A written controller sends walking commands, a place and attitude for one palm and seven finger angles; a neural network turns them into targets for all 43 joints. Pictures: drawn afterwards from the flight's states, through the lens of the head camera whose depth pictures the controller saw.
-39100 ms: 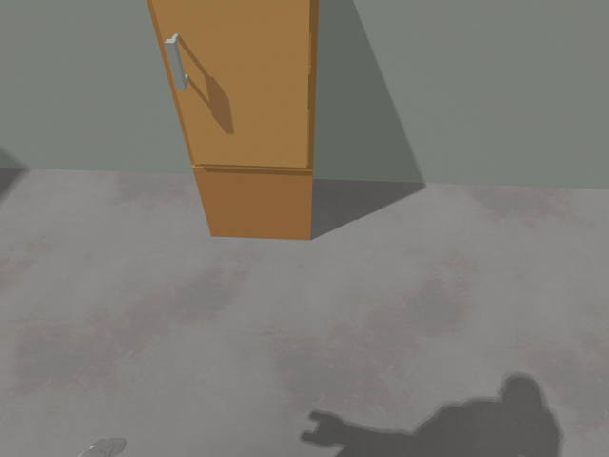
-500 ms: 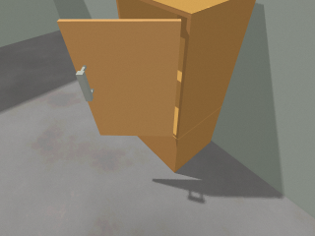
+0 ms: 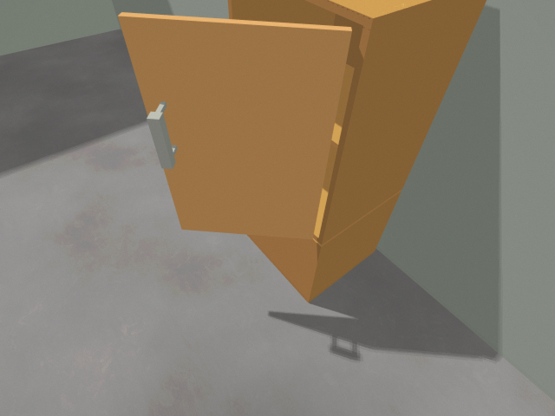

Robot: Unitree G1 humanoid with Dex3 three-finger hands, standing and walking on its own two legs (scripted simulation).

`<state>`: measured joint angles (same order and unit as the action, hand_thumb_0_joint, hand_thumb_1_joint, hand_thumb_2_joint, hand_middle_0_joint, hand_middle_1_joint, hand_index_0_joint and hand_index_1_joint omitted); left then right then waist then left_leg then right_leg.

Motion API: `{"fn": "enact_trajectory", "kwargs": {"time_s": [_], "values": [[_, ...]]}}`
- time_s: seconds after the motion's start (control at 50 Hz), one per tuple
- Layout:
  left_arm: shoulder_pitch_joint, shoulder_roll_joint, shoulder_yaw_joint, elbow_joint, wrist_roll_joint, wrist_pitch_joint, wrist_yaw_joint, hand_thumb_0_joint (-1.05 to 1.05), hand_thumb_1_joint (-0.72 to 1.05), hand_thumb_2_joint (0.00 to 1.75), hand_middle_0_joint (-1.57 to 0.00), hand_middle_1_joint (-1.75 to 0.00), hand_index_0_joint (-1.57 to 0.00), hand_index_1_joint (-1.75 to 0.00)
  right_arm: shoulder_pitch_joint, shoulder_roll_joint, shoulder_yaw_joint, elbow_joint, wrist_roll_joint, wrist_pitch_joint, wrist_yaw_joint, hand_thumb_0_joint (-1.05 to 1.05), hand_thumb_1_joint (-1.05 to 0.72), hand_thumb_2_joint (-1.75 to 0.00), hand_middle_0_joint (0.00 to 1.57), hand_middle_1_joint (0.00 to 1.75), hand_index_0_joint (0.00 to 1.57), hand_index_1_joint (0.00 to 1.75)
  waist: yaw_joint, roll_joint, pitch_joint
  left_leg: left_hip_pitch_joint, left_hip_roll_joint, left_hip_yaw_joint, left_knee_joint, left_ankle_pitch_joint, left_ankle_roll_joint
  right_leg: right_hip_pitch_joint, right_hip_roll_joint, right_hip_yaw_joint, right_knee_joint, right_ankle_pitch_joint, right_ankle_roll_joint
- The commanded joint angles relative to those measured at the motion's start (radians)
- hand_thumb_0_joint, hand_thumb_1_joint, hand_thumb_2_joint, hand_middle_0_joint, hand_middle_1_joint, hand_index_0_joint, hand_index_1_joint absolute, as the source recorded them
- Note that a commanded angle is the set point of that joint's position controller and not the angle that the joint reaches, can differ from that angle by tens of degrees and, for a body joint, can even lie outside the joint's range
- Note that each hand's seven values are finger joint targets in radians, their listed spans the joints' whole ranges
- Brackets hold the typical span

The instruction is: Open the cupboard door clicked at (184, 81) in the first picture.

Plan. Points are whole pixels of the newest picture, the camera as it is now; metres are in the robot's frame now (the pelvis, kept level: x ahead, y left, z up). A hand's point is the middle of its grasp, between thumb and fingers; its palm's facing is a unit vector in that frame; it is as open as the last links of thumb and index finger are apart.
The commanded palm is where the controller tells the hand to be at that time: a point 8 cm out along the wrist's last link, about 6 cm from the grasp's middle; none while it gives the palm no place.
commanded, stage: shuffle to correct the standing spot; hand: left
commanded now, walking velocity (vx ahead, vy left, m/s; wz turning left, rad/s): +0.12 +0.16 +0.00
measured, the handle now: (165, 135) +0.62 +0.29 +0.03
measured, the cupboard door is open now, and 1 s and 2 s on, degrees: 47 47 47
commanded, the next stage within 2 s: come to a stop and stand still in 0.64 s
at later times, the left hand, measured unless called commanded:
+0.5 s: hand (162, 397) +0.17 +0.20 -0.15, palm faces +0.05 -0.97 -0.24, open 7.3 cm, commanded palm none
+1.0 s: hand out of the picture +0.12 +0.31 -0.17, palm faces +0.09 -0.97 -0.23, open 7.3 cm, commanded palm none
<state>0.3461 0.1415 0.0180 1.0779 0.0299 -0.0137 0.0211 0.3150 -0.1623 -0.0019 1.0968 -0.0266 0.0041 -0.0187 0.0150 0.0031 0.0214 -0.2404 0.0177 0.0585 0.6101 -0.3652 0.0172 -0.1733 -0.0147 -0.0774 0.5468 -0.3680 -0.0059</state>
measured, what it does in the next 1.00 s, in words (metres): walks ahead: right foot, then left foot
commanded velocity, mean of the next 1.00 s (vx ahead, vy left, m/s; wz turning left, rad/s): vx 0.03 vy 0.06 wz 0.00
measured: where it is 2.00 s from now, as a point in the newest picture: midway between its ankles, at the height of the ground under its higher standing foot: outside the picture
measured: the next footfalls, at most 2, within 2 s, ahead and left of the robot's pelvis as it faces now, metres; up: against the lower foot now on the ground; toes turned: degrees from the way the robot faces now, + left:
right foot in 0.42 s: +0.14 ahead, -0.07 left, +0.00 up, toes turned -8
left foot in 0.80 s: +0.19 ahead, +0.22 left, +0.00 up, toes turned +7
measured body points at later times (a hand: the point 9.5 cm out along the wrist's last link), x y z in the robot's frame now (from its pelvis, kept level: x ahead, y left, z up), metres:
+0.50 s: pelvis +0.08 +0.03 +0.00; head +0.11 +0.00 +0.44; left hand +0.17 +0.26 -0.14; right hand +0.04 -0.19 -0.17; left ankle -0.01 +0.11 -0.67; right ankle +0.10 -0.07 -0.73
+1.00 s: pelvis +0.11 +0.10 +0.01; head +0.13 +0.13 +0.45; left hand +0.11 +0.36 -0.15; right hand +0.19 -0.12 -0.13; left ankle +0.15 +0.22 -0.73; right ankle +0.07 -0.02 -0.67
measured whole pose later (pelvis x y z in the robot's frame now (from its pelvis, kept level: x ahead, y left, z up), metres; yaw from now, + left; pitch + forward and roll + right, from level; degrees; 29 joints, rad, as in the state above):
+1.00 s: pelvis +0.11 +0.10 +0.01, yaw +2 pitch +1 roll +1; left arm 0.28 0.24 0.06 1.01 0.03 0.04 0.02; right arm 0.20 -0.14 -0.01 0.97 -0.03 0.00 -0.04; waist 0.02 -0.06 0.03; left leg -0.32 0.02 0.09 0.49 -0.18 0.02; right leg -0.43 -0.03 -0.01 1.02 -0.43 0.02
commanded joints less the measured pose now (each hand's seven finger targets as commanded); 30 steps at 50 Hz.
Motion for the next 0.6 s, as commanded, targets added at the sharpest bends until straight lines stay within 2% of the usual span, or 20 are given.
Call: {"fn": "enact_trajectory", "kwargs": {"time_s": [0.0, 0.02, 0.04, 0.06, 0.08, 0.1, 0.12, 0.14, 0.18, 0.26, 0.34, 0.36, 0.38, 0.4, 0.42, 0.44, 0.46, 0.48, 0.52, 0.58], "values": [[0.032, 0.168, 0.047, -0.047, -0.001, -0.004, 0.014, 0.00, 0.90, 0.90, -0.20, -0.30, -0.20, -0.30, 0.070, -0.057, -0.011, -0.050, 0.008, -0.030, 0.005, 0.00, -0.90, -0.90, 0.20, 0.30, 0.20, 0.30, -0.017, -0.065, 0.091, 0.001, 0.014, 0.014, -0.119, 0.088, 0.009, -0.085, -0.211, 0.187, -0.118, 0.151, -0.119], [0.014, 0.146, 0.043, -0.055, -0.001, 0.001, 0.011, 0.00, 0.90, 0.90, -0.20, -0.30, -0.20, -0.30, 0.114, -0.082, -0.014, -0.037, 0.006, -0.034, 0.003, 0.00, -0.90, -0.90, 0.20, 0.30, 0.20, 0.30, -0.034, 0.028, 0.078, 0.076, 0.054, -0.048, -0.160, 0.203, 0.032, -0.137, -0.132, 0.106, -0.017, 0.105, -0.086], [-0.006, 0.107, 0.035, -0.066, 0.000, 0.006, 0.009, 0.00, 0.90, 0.90, -0.20, -0.30, -0.20, -0.30, 0.175, -0.133, -0.023, -0.022, -0.001, -0.039, -0.002, 0.00, -0.90, -0.90, 0.20, 0.30, 0.20, 0.30, -0.054, 0.210, 0.054, 0.172, 0.172, -0.209, -0.218, 0.362, 0.102, -0.245, -0.036, -0.014, 0.172, -0.022, -0.044], [-0.054, 0.080, 0.024, -0.089, 0.001, 0.004, 0.011, 0.00, 0.90, 0.90, -0.20, -0.30, -0.20, -0.30, 0.241, -0.153, -0.028, -0.008, -0.002, -0.039, -0.011, 0.00, -0.90, -0.90, 0.20, 0.30, 0.20, 0.30, -0.080, 0.305, 0.058, 0.266, 0.267, -0.336, -0.296, 0.554, 0.187, -0.407, 0.014, -0.045, 0.371, -0.251, -0.022], [-0.094, 0.092, 0.023, -0.105, 0.004, 0.000, 0.013, 0.00, 0.90, 0.90, -0.20, -0.30, -0.20, -0.30, 0.262, -0.137, -0.021, -0.005, 0.002, -0.041, -0.020, 0.00, -0.90, -0.90, 0.20, 0.30, 0.20, 0.30, -0.086, 0.256, 0.070, 0.296, 0.294, -0.359, -0.287, 0.690, 0.243, -0.472, -0.019, 0.008, 0.496, -0.273, -0.029], [-0.108, 0.097, 0.026, -0.108, 0.001, -0.003, 0.010, 0.00, 0.90, 0.90, -0.20, -0.30, -0.20, -0.30, 0.235, -0.121, -0.015, -0.020, 0.004, -0.047, -0.022, 0.00, -0.90, -0.90, 0.20, 0.30, 0.20, 0.30, -0.072, 0.177, 0.056, 0.281, 0.297, -0.337, -0.270, 0.745, 0.266, -0.484, -0.047, 0.027, 0.550, -0.249, -0.032], [-0.113, 0.087, 0.028, -0.107, -0.001, -0.006, 0.006, 0.00, 0.90, 0.90, -0.20, -0.30, -0.20, -0.30, 0.196, -0.117, -0.013, -0.034, 0.001, -0.050, -0.021, 0.00, -0.90, -0.90, 0.20, 0.30, 0.20, 0.30, -0.059, 0.108, 0.045, 0.269, 0.287, -0.304, -0.251, 0.784, 0.267, -0.474, -0.063, 0.033, 0.569, -0.222, -0.036], [-0.112, 0.076, 0.028, -0.104, -0.004, -0.004, 0.001, 0.00, 0.90, 0.90, -0.20, -0.30, -0.20, -0.30, 0.164, -0.121, -0.013, -0.051, -0.002, -0.052, -0.021, 0.00, -0.90, -0.90, 0.20, 0.30, 0.20, 0.30, -0.045, 0.090, 0.029, 0.256, 0.266, -0.265, -0.259, 0.781, 0.258, -0.450, -0.069, 0.027, 0.559, -0.190, -0.032], [-0.112, 0.054, 0.023, -0.105, -0.005, 0.006, -0.008, 0.00, 0.90, 0.90, -0.20, -0.30, -0.20, -0.30, 0.128, -0.114, -0.015, -0.060, -0.001, -0.055, -0.022, 0.00, -0.90, -0.90, 0.20, 0.30, 0.20, 0.30, -0.022, 0.072, 0.034, 0.208, 0.223, -0.198, -0.289, 0.745, 0.236, -0.403, -0.062, -0.003, 0.502, -0.126, -0.022], [-0.149, 0.055, 0.022, -0.125, -0.005, 0.011, -0.010, 0.00, 0.90, 0.90, -0.20, -0.30, -0.20, -0.30, 0.130, -0.126, -0.020, -0.056, -0.003, -0.051, -0.017, 0.00, -0.90, -0.90, 0.20, 0.30, 0.20, 0.30, -0.024, 0.113, 0.033, 0.170, 0.188, -0.137, -0.290, 0.719, 0.216, -0.302, -0.034, -0.042, 0.318, -0.077, -0.018], [-0.069, 0.070, 0.032, -0.118, -0.001, -0.006, -0.002, 0.00, 0.90, 0.90, -0.20, -0.30, -0.20, -0.30, 0.120, -0.142, -0.027, -0.055, 0.010, -0.042, -0.010, 0.00, -0.90, -0.90, 0.20, 0.30, 0.20, 0.30, 0.032, 0.050, -0.020, 0.131, 0.154, -0.086, -0.158, 0.751, 0.155, -0.079, -0.011, -0.063, 0.051, 0.115, -0.027], [0.003, 0.099, 0.042, -0.100, -0.001, -0.016, 0.002, 0.00, 0.90, 0.90, -0.20, -0.30, -0.20, -0.30, 0.113, -0.141, -0.029, -0.062, 0.017, -0.042, -0.007, 0.00, -0.90, -0.90, 0.20, 0.30, 0.20, 0.30, 0.067, 0.010, -0.054, 0.071, 0.125, -0.063, -0.064, 0.684, 0.117, 0.066, -0.043, -0.040, -0.041, 0.216, -0.034], [0.089, 0.170, 0.057, -0.079, 0.003, -0.026, 0.013, 0.00, 0.90, 0.90, -0.20, -0.30, -0.20, -0.30, 0.112, -0.112, -0.027, -0.072, 0.026, -0.044, 0.000, 0.00, -0.90, -0.90, 0.20, 0.30, 0.20, 0.30, 0.099, -0.109, -0.103, -0.109, 0.068, -0.020, 0.103, 0.447, 0.071, 0.269, -0.205, 0.137, -0.061, 0.338, -0.094], [0.159, 0.252, 0.077, -0.075, 0.002, -0.029, 0.021, 0.00, 0.90, 0.90, -0.20, -0.30, -0.20, -0.30, 0.110, -0.073, -0.028, -0.106, 0.024, -0.046, 0.001, 0.00, -0.90, -0.90, 0.20, 0.30, 0.20, 0.30, 0.112, -0.318, -0.149, -0.321, -0.069, 0.028, 0.393, -0.188, 0.007, 0.387, -0.507, 0.542, -0.164, 0.589, -0.248], [0.158, 0.266, 0.081, -0.076, -0.012, -0.024, 0.024, 0.00, 0.90, 0.90, -0.20, -0.30, -0.20, -0.30, 0.084, -0.108, -0.037, -0.116, 0.006, -0.029, -0.007, 0.00, -0.90, -0.90, 0.20, 0.30, 0.20, 0.30, 0.100, -0.204, -0.110, -0.358, -0.028, -0.082, 0.573, -0.271, -0.009, 0.291, -0.563, 0.578, -0.224, 0.620, -0.320], [0.080, 0.237, 0.079, -0.095, -0.011, -0.022, 0.030, 0.00, 0.90, 0.90, -0.20, -0.30, -0.20, -0.30, 0.051, -0.098, -0.043, -0.123, 0.005, -0.016, -0.002, 0.00, -0.90, -0.90, 0.20, 0.30, 0.20, 0.30, 0.071, -0.127, -0.012, -0.389, 0.010, -0.113, 0.622, -0.205, -0.014, 0.162, -0.522, 0.486, -0.245, 0.487, -0.309], [0.024, 0.208, 0.072, -0.108, -0.009, -0.023, 0.031, 0.00, 0.90, 0.90, -0.20, -0.30, -0.20, -0.30, 0.013, -0.086, -0.041, -0.120, 0.001, -0.002, 0.009, 0.00, -0.90, -0.90, 0.20, 0.30, 0.20, 0.30, 0.053, -0.161, 0.035, -0.389, 0.030, -0.101, 0.648, -0.152, -0.020, 0.039, -0.466, 0.428, -0.272, 0.401, -0.263], [-0.033, 0.186, 0.068, -0.121, -0.007, -0.021, 0.036, 0.00, 0.90, 0.90, -0.20, -0.30, -0.20, -0.30, 0.024, -0.086, -0.046, -0.115, -0.004, 0.011, 0.018, 0.00, -0.90, -0.90, 0.20, 0.30, 0.20, 0.30, 0.019, -0.144, 0.051, -0.377, 0.054, -0.104, 0.636, -0.105, -0.027, -0.018, -0.429, 0.330, -0.270, 0.381, -0.234], [-0.077, 0.173, 0.063, -0.137, -0.003, -0.027, 0.030, 0.00, 0.90, 0.90, -0.20, -0.30, -0.20, -0.30, 0.051, -0.057, -0.040, -0.111, -0.002, 0.022, 0.029, 0.00, -0.90, -0.90, 0.20, 0.30, 0.20, 0.30, -0.018, -0.157, 0.023, -0.298, 0.051, -0.065, 0.566, -0.020, -0.046, -0.098, -0.344, 0.170, -0.264, 0.437, -0.178], [-0.091, 0.207, 0.074, -0.146, 0.003, -0.021, 0.019, 0.00, 0.90, 0.90, -0.20, -0.30, -0.20, -0.30, 0.021, -0.031, -0.041, -0.122, 0.008, 0.028, 0.034, 0.00, -0.90, -0.90, 0.20, 0.30, 0.20, 0.30, -0.017, -0.139, 0.017, -0.213, 0.039, 0.011, 0.348, 0.045, -0.071, -0.149, -0.297, 0.080, -0.241, 0.433, -0.147]]}}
